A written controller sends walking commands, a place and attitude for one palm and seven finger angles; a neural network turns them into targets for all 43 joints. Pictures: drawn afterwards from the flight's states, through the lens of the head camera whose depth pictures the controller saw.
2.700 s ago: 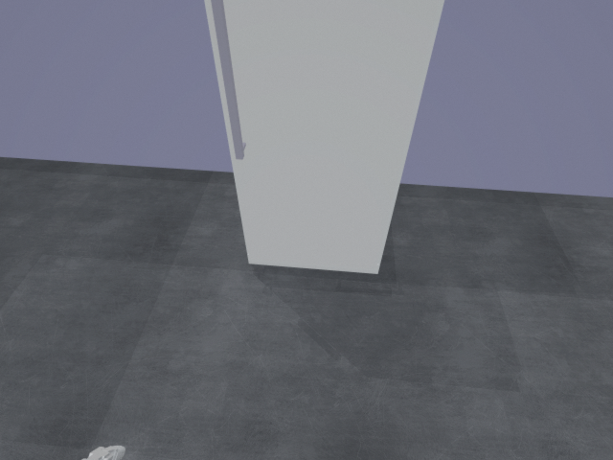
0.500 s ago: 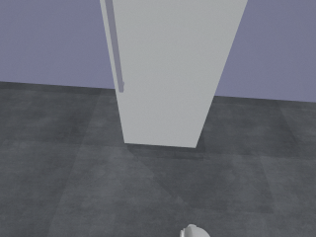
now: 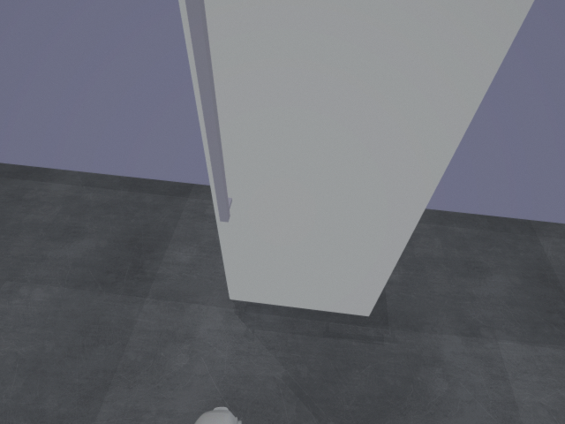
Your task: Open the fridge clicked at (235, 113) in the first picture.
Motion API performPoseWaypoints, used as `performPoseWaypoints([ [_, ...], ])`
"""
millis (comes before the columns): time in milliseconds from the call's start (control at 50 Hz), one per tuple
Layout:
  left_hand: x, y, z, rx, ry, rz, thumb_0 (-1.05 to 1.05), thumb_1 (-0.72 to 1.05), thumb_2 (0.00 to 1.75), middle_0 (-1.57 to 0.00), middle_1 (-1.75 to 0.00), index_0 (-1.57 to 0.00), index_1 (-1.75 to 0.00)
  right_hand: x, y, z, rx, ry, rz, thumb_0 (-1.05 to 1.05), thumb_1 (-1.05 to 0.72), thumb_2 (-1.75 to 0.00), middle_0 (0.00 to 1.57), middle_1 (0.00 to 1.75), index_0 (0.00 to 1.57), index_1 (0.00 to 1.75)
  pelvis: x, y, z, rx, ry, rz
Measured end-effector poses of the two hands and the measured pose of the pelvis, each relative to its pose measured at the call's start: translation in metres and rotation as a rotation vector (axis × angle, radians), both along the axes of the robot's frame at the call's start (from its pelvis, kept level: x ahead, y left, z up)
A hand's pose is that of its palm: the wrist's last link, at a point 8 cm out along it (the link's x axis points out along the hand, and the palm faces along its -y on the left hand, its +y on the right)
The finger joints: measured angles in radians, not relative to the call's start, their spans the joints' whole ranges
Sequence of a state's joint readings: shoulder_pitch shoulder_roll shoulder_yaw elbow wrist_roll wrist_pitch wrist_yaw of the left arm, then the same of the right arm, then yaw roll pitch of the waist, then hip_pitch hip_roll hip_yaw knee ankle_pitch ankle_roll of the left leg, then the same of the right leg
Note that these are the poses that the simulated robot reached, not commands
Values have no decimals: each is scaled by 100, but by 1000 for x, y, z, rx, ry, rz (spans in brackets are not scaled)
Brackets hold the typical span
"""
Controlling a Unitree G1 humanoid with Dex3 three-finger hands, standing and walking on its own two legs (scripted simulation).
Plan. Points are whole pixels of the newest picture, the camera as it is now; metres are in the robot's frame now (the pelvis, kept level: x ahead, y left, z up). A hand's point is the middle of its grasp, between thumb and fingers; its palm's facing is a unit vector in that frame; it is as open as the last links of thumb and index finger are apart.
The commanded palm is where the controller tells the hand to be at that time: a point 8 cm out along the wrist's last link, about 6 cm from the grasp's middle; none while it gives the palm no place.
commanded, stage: take the last steps up to it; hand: left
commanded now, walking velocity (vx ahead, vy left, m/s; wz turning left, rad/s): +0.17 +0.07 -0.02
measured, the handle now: (215, 124) +0.59 +0.17 +0.10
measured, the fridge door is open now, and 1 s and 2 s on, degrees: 0 0 0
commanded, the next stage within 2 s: come to a stop and stand still in 0.04 s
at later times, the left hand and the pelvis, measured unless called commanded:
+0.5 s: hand (158, 417) +0.16 +0.22 -0.18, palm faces -0.03 -0.98 -0.21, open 7.3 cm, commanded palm none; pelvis +0.10 +0.03 +0.00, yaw -3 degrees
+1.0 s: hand out of the picture +0.09 +0.17 -0.15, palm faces +0.05 -0.96 -0.28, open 7.3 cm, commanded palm none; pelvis +0.05 -0.02 +0.01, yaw -2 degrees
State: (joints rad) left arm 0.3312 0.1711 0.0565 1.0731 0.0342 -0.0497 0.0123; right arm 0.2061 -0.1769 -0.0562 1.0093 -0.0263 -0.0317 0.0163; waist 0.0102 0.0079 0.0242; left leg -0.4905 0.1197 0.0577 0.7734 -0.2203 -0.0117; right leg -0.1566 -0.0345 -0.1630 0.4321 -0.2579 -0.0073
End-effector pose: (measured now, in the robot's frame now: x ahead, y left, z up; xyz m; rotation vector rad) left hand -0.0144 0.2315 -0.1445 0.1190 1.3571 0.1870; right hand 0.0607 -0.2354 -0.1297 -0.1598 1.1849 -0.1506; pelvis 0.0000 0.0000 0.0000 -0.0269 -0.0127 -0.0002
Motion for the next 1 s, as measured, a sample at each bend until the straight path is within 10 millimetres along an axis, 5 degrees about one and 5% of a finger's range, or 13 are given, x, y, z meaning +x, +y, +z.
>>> performPoseWaypoints([
  [80, 0, 17, -16, -37, 73, 48, 0, 92, 90, -20, -30, -20, -30, 50, 23, -1, -25, -38, 52, 0, -92, -90, 19, 30, 19, 30, 33, 24, -10, -18, -1, 4],
  [160, 20, 33, -21, -46, 123, 39, 0, 92, 90, -19, -30, -20, -30, 67, 48, -2, -27, -31, 43, 0, -92, -90, 19, 30, 20, 30, 57, 40, -11, 7, -12, -14],
  [420, 145, 40, -6, -12, 12, -62, 0, 91, 90, -19, -30, -20, -30, 44, 60, -4, -24, 158, -93, 0, -94, -90, 20, 30, 20, 30, 97, 45, 2, 26, -4, -39],
  [620, 200, 6, 9, 80, -113, -149, 0, 91, 90, -19, -30, -20, -30, 13, 20, -33, 56, 220, -168, 0, -91, -90, 20, 30, 20, 30, 92, 2, -9, 49, 1, -66],
  [780, 182, -31, 26, 86, -158, -137, 0, 91, 90, -20, -30, -20, -30, 11, -16, -33, 71, 206, -152, 0, -91, -90, 20, 30, 20, 30, 76, -23, -1, 65, -16, -49],
  [1000, 94, -14, 28, 94, -83, -31, 0, 92, 90, -20, -30, -21, -30, 26, -32, -16, 28, 123, -35, 0, -91, -90, 19, 30, 20, 30, 46, -20, 6, 79, -10, -30],
])
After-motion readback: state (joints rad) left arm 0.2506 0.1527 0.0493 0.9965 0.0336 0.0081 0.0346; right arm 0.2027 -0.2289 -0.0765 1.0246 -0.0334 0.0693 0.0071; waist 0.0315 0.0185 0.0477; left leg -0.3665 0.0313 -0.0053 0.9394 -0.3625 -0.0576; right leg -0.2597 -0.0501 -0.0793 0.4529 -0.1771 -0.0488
